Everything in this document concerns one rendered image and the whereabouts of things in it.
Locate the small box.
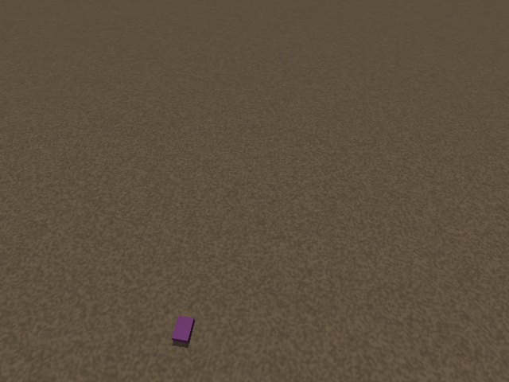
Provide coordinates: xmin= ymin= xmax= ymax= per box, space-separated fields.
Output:
xmin=172 ymin=315 xmax=195 ymax=344

